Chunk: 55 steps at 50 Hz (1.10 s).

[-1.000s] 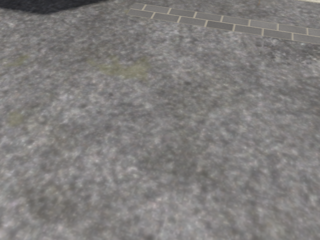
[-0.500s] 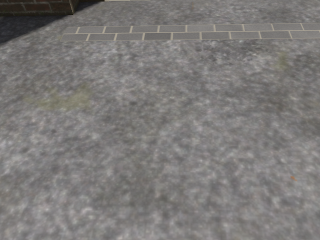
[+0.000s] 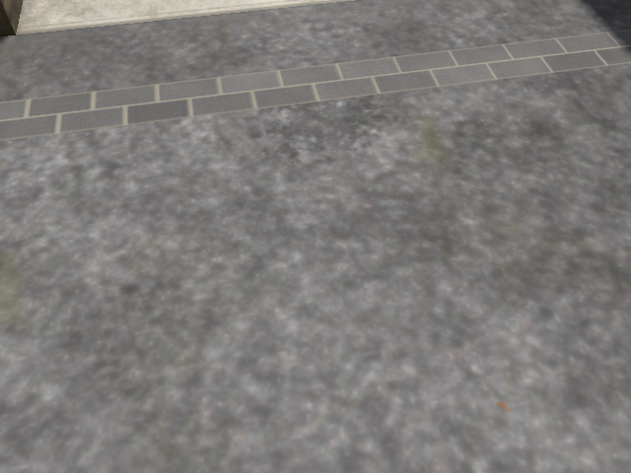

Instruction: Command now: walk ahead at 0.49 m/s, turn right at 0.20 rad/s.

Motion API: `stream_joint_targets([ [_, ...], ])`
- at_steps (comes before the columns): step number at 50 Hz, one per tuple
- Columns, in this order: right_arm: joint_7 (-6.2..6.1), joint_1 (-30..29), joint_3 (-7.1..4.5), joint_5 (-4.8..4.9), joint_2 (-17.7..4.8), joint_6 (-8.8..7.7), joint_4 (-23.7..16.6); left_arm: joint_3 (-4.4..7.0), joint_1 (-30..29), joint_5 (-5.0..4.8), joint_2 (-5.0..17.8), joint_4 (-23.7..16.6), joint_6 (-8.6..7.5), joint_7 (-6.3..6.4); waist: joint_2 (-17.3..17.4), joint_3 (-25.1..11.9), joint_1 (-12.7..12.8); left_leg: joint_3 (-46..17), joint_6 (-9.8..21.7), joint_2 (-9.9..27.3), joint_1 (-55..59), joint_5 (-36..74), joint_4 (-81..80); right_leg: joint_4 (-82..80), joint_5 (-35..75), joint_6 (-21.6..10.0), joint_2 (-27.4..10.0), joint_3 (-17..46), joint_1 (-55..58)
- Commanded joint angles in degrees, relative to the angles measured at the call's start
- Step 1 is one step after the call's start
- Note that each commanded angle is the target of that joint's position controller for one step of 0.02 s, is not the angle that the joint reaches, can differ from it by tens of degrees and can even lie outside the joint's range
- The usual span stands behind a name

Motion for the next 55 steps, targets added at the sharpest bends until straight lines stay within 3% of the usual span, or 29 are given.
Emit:
stream_joint_targets([
  [1, 0.24, 1.7, -0.48, -0.12, -3.9, -0.57, -1.5, 0.74, 1.5, 0.33, 2.6, -4.0, -0.62, -0.04, 5.2, -2.8, 1.0, -18.2, 11.1, 15.7, 9.6, 2.1, -14.3, -2.8, 3.1, 0.1, -6.6, 0.7, -10.6],
  [6, -0.56, 5.4, -1.38, 0.73, -8.1, 0.03, 0.2, -0.39, -8.0, 1.18, 1.5, -7.9, -0.67, -0.19, 4.4, -0.1, -0.9, -11.4, 11.3, 15.3, 7.9, 6.6, -17.3, -20.2, 13.8, 2.0, -7.9, -2.2, -13.4],
  [9, -0.72, 8.1, -1.28, 1.38, -9.0, 0.69, 1.2, -0.71, -13.8, 0.7, 1.6, -9.2, -1.01, -0.74, 5.2, 0.7, -2.8, -7.3, 9.1, 13.5, 7.6, 7.4, -16.2, -30.2, 21.1, 2.5, -5.8, -4.5, -9.5],
  [13, -0.67, 11.8, -1.17, 1.81, -9.6, 1.64, 2.9, -0.51, -19.6, -0.03, 3.0, -11.9, -1.28, -1.73, 6.1, 1.8, -4.2, -8.5, 7.9, 16.5, 13.1, 5.2, -13.5, -36.3, 19.7, 1.4, -4.5, -4.8, -8.6],
  [15, -0.82, 11.5, -1.37, 1.83, -10.4, 2.32, 3.2, -0.06, -19.2, 0.0, 4.3, -12.4, -1.6, -2.2, 6.5, 1.5, -2.8, -9.1, 6.9, 18.0, 15.8, 7.3, -10.6, -38.9, 16.1, -0.2, -3.6, -5.3, -6.1],
  [17, -0.99, 10.2, -1.01, 1.54, -9.9, 2.97, 2.9, 1.8, -9.1, 0.39, 7.5, -9.6, -1.77, -2.0, 5.7, -4.1, 2.9, -5.9, 4.7, 14.8, 15.0, 21.3, 1.7, -41.8, 14.5, -2.5, -0.8, -7.5, 8.2],
  [18, -1.11, 9.4, -0.06, 0.65, -7.8, 2.91, 1.6, 3.3, 2.0, 0.8, 11.4, -7.1, -1.74, -1.46, 2.3, -11.6, 7.4, -2.7, 2.5, 11.6, 6.8, 17.8, 17.1, -40.7, 15.1, -5.7, -7.0, -0.8, 23.8],
  [19, -0.9, 14.9, 2.01, 0.28, -1.2, 1.73, 0.1, 4.84, 8.4, 1.56, 17.9, -6.1, -1.14, -1.31, -12.2, -19.0, 6.5, 1.4, -1.8, 2.5, -16.5, -5.6, 40.0, -44.4, 9.1, -14.2, -21.2, 23.6, 44.9],
  [20, -0.69, 15.1, 1.48, 1.13, -3.8, 0.44, 1.0, 3.7, 10.3, 1.0, 13.6, -5.6, -1.06, -1.66, -12.7, -22.0, 6.9, -6.8, -1.2, 2.2, -24.4, -24.9, 49.1, -51.7, 3.5, -16.2, -23.7, 37.2, 45.9],
  [21, -0.41, 10.4, 0.09, 2.57, -8.7, -0.16, -0.3, 2.56, 5.4, 0.74, 10.3, -6.2, -1.21, -1.79, -8.5, -13.2, 5.7, -7.4, -0.1, 5.7, -28.9, -21.1, 52.0, -52.3, 2.9, -13.3, -21.9, 29.4, 38.7],
  [22, -0.56, 6.9, 0.03, 2.48, -8.7, -0.1, -1.1, 1.86, 0.4, 0.7, 8.3, -7.3, -1.17, -1.91, -4.9, -8.7, 4.1, -5.9, 0.2, 8.5, -27.5, -15.5, 50.1, -53.3, 6.8, -11.5, -19.2, 21.3, 30.7],
  [23, -0.79, 5.1, -0.09, 1.58, -7.7, 0.31, -1.3, 1.34, -3.1, 0.93, 6.6, -7.7, -1.16, -2.23, -2.1, -5.3, 2.5, -5.4, -0.2, 10.2, -25.3, -11.6, 46.6, -55.4, 10.7, -10.6, -16.6, 16.0, 23.6],
  [24, -0.98, 5.6, -0.34, 1.05, -7.0, 1.08, -1.2, 1.01, -5.1, 1.28, 5.4, -7.8, -1.4, -2.44, -2.7, -3.8, 0.5, -5.8, -0.5, 11.8, -21.7, -8.9, 43.6, -57.4, 13.5, -9.7, -14.5, 12.0, 18.8],
  [26, -1.05, 7.0, -0.11, 0.85, -4.7, 2.49, -0.7, 1.22, -5.3, 1.34, 5.6, -6.9, -2.09, -2.68, -3.2, -3.2, -1.1, -5.1, -1.3, 11.9, -18.0, -5.7, 41.4, -60.1, 18.7, -10.1, -12.7, 7.7, 14.3],
  [28, -1.28, 5.0, -0.27, 0.56, -4.5, 3.05, -1.6, 1.61, -3.4, 1.38, 6.8, -5.4, -2.47, -2.31, -1.8, -1.9, -1.3, -5.0, -2.1, 12.0, -20.4, -1.6, 37.5, -61.2, 23.6, -10.7, -12.4, 4.6, 14.2],
  [30, -1.31, 0.6, -0.29, 0.24, -4.2, 2.98, -3.2, 1.76, -1.0, 1.2, 7.4, -3.9, -2.18, -1.63, -1.0, -0.7, -0.3, -4.9, -2.8, 11.9, -23.5, 3.6, 31.1, -61.7, 26.2, -10.4, -12.3, 2.9, 16.0],
  [34, -0.31, -6.1, 0.26, 0.97, -2.8, 2.67, -4.8, 1.86, 1.1, 1.41, 8.5, -2.2, -1.83, -0.68, -1.3, 0.8, 2.2, -3.6, -2.0, 10.3, -22.1, 14.3, 18.5, -63.1, 23.4, -7.9, -11.5, -3.1, 18.0],
  [40, 1.7, -14.5, 0.62, 1.64, -2.7, 2.5, -9.4, 2.06, 5.2, 1.12, 8.9, 1.3, -0.69, -0.16, -0.5, 3.9, 5.0, -3.2, 0.6, 8.1, -26.2, 10.3, 11.4, -60.2, 26.0, -6.4, -15.4, -7.2, 29.4],
  [43, 2.88, -13.9, 0.27, 1.43, -3.5, 2.37, -11.0, 2.42, 3.2, 0.96, 10.2, 1.0, 0.37, 0.39, -1.9, 2.1, 3.3, 0.8, 2.7, 5.5, -21.3, 2.5, 10.4, -53.5, 43.1, -4.6, -16.0, -9.9, 32.2],
  [44, 2.92, -11.4, -0.35, 1.29, -4.6, 2.51, -10.9, 2.65, 2.6, 0.96, 11.2, 0.6, 0.76, 0.71, -3.3, -0.4, 1.7, 3.1, 3.6, 3.3, -16.2, -0.3, 11.0, -48.7, 54.3, -3.9, -15.6, -11.0, 32.3],
  [45, 2.79, -4.8, -1.54, 1.34, -6.4, 2.65, -9.6, 2.72, 1.7, 1.04, 11.6, 0.1, 1.35, 1.09, -3.6, -4.4, -2.0, 4.8, 5.0, 0.7, -7.3, -0.6, 9.9, -39.7, 62.7, -2.7, -14.5, -12.7, 30.9],
  [46, 2.17, 4.5, -3.39, 1.47, -9.8, 2.83, -7.4, 2.47, 1.5, 1.1, 11.4, -0.6, 1.54, 1.49, -2.1, -9.4, -6.3, 2.4, 7.2, 0.1, 7.5, 2.4, 7.8, -26.9, 59.7, -0.8, -12.1, -14.2, 23.5],
  [47, 1.01, 12.8, -5.41, 0.98, -16.5, 3.35, -6.5, 1.14, 4.5, 2.05, 7.9, -2.9, 0.45, 1.29, 8.1, -17.0, -7.2, -19.7, 14.5, 13.8, 30.1, 2.4, 7.8, -4.8, 36.2, 2.5, -6.6, -15.1, 2.0],
  [48, 0.96, 11.8, -4.79, 1.76, -16.2, 3.23, -7.2, -0.62, 6.8, 2.33, 3.3, -3.4, -1.84, 0.1, 15.5, -24.0, -4.0, -48.2, 22.4, 23.9, 42.3, -4.3, -2.7, 10.6, -11.1, 4.4, 3.9, -5.4, -15.2],
  [49, 0.78, 11.9, -3.72, 1.31, -12.3, 3.27, -7.1, 0.82, 0.9, 0.29, 8.7, -4.9, -3.86, -0.88, 11.0, -20.9, -6.5, -44.1, 19.2, 22.0, 40.4, -7.3, -5.0, 13.2, -9.3, 2.7, -0.1, 2.0, -21.3],
  [50, 0.54, 9.0, -3.16, 1.13, -10.0, 3.19, -7.6, 0.79, -3.7, -0.96, 9.2, -6.8, -4.68, -1.06, 7.6, -13.2, -5.7, -35.0, 16.6, 19.8, 32.2, -4.3, -5.3, 10.3, -4.8, 1.6, -2.6, 0.6, -22.6],
  [51, 0.62, 5.0, -2.76, 1.02, -8.8, 3.09, -8.6, 0.81, -5.3, -0.04, 8.5, -7.1, -4.81, -0.65, 1.6, -7.8, -3.0, -28.7, 15.1, 17.2, 22.3, 1.5, -6.5, 4.7, -1.2, 1.7, -4.8, -0.1, -20.4],
  [52, 0.53, 2.1, -2.24, 0.64, -7.1, 2.97, -9.6, 1.46, -5.2, 1.15, 9.0, -7.1, -4.21, -0.13, 1.3, -5.9, -0.8, -24.7, 14.1, 15.4, 15.7, 6.5, -7.7, 0.1, 0.8, 2.1, -6.6, -0.3, -16.3],
  [55, 0.04, 0.9, -2.42, 0.65, -7.6, 2.85, -10.7, 1.55, -3.3, 2.16, 7.0, -7.9, -2.05, 0.11, 3.7, -4.0, 2.0, -20.5, 14.9, 12.7, 6.1, 12.6, -10.8, -6.4, 3.3, 4.5, -7.1, -1.3, -11.1],
])
Velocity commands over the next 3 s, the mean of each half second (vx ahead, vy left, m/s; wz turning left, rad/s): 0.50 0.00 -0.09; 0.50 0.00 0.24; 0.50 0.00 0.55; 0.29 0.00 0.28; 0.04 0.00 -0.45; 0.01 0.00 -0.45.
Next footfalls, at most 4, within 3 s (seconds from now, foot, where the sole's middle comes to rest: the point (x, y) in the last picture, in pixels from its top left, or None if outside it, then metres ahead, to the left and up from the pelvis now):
0.36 right None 0.35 -0.16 -0.77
0.92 left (295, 386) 0.67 0.07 -0.77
1.40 right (345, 272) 0.98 -0.05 -0.77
1.88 left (216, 255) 1.04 0.29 -0.77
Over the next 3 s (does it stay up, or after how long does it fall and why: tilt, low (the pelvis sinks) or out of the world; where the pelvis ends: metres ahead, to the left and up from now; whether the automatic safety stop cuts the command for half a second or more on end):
stays up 1.03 0.14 0.01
